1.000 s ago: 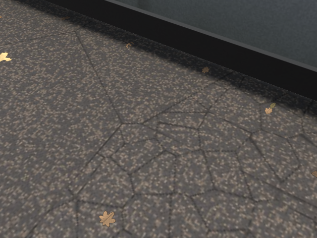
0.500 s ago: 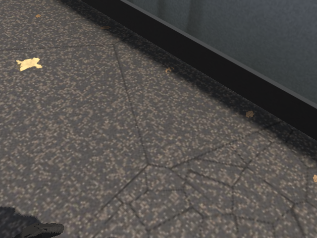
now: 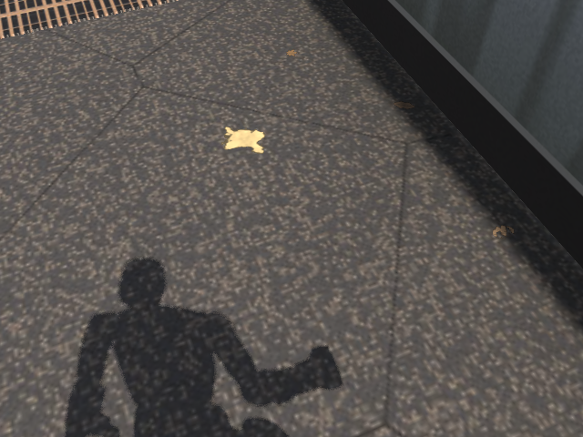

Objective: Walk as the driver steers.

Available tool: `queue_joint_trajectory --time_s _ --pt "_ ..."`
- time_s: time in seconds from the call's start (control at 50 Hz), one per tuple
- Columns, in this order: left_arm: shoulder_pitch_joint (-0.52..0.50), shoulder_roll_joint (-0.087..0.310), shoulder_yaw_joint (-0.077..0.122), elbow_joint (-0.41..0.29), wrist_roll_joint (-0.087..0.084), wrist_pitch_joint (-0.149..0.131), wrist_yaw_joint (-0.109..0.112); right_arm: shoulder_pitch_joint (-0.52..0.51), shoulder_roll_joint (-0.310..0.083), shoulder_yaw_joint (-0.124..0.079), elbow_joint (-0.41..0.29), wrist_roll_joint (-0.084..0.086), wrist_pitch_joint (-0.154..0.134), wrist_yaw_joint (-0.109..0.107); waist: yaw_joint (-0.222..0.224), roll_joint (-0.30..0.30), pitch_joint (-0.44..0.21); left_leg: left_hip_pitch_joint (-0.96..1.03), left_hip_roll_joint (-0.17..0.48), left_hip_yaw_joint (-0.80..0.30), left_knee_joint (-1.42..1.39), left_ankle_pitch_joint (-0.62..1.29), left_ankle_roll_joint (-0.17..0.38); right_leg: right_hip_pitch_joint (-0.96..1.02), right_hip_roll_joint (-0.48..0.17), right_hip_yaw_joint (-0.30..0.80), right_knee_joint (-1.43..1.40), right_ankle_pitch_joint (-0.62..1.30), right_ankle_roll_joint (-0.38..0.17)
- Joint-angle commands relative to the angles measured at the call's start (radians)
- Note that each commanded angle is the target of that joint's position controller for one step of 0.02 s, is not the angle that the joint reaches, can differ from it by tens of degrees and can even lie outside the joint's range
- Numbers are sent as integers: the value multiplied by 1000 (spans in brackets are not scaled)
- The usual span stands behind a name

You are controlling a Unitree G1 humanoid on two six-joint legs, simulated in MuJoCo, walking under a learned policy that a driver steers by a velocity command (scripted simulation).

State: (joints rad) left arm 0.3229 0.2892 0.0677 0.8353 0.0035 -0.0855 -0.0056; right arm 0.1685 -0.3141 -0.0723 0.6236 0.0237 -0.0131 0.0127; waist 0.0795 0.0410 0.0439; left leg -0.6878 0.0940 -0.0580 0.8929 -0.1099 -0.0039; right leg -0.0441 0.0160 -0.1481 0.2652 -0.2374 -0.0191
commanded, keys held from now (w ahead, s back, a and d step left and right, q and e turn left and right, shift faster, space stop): w+q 0.34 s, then w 0.32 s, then no key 0.34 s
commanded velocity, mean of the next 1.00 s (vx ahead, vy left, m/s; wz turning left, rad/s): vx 0.42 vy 0.00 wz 0.34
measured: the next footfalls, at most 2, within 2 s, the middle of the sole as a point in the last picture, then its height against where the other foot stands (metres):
left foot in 0.18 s outside the picture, level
right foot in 0.68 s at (322, 372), level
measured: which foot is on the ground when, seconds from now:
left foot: up 0.00-0.16, down 0.18-0.70, up 0.72-1.00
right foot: down 0.00-0.18, up 0.20-0.66, down 0.68-1.00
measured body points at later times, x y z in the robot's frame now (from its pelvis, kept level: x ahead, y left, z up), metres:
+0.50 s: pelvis +0.28 +0.07 +0.00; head +0.31 +0.10 +0.45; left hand +0.41 +0.38 -0.09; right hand +0.43 -0.18 -0.10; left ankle +0.23 +0.14 -0.74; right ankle +0.50 -0.07 -0.68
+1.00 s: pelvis +0.53 +0.08 +0.00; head +0.57 +0.09 +0.45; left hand +0.54 +0.36 -0.12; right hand +0.75 -0.12 -0.12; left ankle +0.55 +0.26 -0.71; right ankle +0.58 +0.01 -0.74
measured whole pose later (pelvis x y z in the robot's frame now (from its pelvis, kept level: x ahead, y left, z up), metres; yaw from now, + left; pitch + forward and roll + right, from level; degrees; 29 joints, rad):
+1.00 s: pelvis +0.53 +0.08 +0.00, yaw +18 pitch +1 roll -1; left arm 0.20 0.24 0.02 0.84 0.01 -0.06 -0.03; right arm 0.17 -0.28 -0.04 0.73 0.00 0.00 -0.03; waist 0.03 0.04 0.06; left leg -0.47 0.06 -0.08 0.72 -0.24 -0.06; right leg -0.22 0.06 -0.04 0.36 -0.15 -0.06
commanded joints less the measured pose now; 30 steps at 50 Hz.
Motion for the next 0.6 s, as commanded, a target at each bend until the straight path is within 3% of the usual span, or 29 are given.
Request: queue_joint_trajectory --time_s 0.02,0.08,0.12,0.14,0.16,0.18,0.2,0.22,0.24,0.26,0.28,0.3,0.32,0.38,0.48,0.54,0.6 --pt "-65 167 36 -65 -7 -10 8 -91 -13 6 -85 0 -20 21 -4 -100 17 20 2 38 -143 127 10 -1 -256 71 -116 317 -136" --pt "-26 194 43 -42 -21 6 8 -157 -18 6 -114 4 -20 39 6 -100 41 37 -14 74 -233 95 38 73 -284 27 -94 379 -119" --pt "-28 222 52 -38 -32 19 11 -146 -46 -8 -125 -1 -17 45 -25 -118 19 103 -58 117 -265 3 75 123 -293 -10 -8 634 -100" --pt "-29 239 57 -40 -37 26 16 -107 -69 -20 -121 -5 -12 44 -57 -138 -17 174 -94 145 -267 -52 97 140 -293 -29 77 811 -90" --pt "-37 249 60 -43 -41 34 20 -7 -104 -40 -98 -6 -8 42 -120 -138 -75 310 -135 167 -291 -71 127 124 -281 -51 228 929 -77" --pt "-44 230 52 -48 -41 37 25 167 -156 -73 -50 -2 -2 29 -212 -109 -161 568 -167 156 -348 -10 167 9 -248 -75 448 884 -45" --pt "-4 146 21 -68 4 32 23 292 -237 -97 -18 7 10 7 -229 68 -248 873 6 -116 -348 8 232 -276 -188 -71 774 318 -1" --pt "52 54 -14 -133 17 2 9 235 -313 -94 -51 7 -8 11 -116 241 -377 1098 221 -715 -502 -261 427 -646 16 97 1065 -387 41" --pt "-86 161 7 -144 -24 -29 -3 255 -215 -70 -57 3 -25 19 -206 94 -376 1080 223 -736 -597 -330 393 -749 -24 245 1122 -331 26" --pt "-148 176 10 -172 -47 -46 -8 217 -179 -57 -45 -4 -40 20 -191 71 -229 963 194 -594 -611 -250 353 -798 -61 230 1073 -228 8" --pt "-145 161 6 -159 -30 -53 -1 156 -156 -48 -47 -2 -46 19 -143 -17 -158 817 148 -483 -609 -134 320 -740 -103 232 989 -147 7" --pt "-137 163 11 -150 -5 -52 4 96 -132 -40 -56 -8 -47 16 -103 -25 -115 699 110 -400 -618 -20 300 -673 -126 233 909 -101 18" --pt "-116 166 14 -145 1 -41 2 64 -114 -32 -68 -20 -47 12 -72 1 -104 625 87 -359 -639 51 296 -614 -141 239 879 -69 27" --pt "-105 127 7 -135 11 -12 0 62 -109 -28 -47 -18 -55 -4 -54 2 -86 511 62 -262 -673 204 306 -567 -136 203 773 -3 74" --pt "-282 65 -20 -173 6 -13 -12 137 -125 -25 17 -15 -54 -23 -129 22 -32 449 -6 -132 -683 141 234 -504 -93 173 414 339 91" --pt "-364 76 -20 -198 -10 -21 -24 196 -139 -27 58 -9 -56 -21 -166 25 3 493 34 -169 -680 57 228 -491 -73 180 313 397 69" --pt "-387 100 -12 -216 -8 -28 -36 232 -137 -28 91 -6 -46 -24 -165 33 18 635 96 -221 -615 114 218 -549 -67 194 251 302 25"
